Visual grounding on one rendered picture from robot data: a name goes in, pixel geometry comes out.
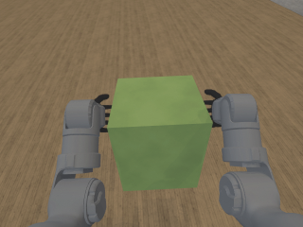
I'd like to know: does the robot right hand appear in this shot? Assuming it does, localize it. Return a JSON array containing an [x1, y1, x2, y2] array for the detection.
[[204, 89, 222, 128]]

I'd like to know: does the left robot forearm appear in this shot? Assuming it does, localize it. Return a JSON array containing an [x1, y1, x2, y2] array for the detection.
[[47, 99, 106, 216]]

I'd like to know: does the carton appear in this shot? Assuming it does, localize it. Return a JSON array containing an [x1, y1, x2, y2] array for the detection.
[[107, 75, 213, 191]]

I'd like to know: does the right robot forearm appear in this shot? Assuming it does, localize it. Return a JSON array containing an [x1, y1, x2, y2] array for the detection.
[[212, 94, 280, 206]]

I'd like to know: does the robot left upper arm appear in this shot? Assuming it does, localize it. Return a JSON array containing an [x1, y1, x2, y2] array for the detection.
[[28, 178, 107, 227]]

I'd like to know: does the robot left hand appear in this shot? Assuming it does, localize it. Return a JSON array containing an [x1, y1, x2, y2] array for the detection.
[[94, 94, 112, 132]]

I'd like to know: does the robot right upper arm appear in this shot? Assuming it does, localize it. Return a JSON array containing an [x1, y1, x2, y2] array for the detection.
[[219, 171, 303, 227]]

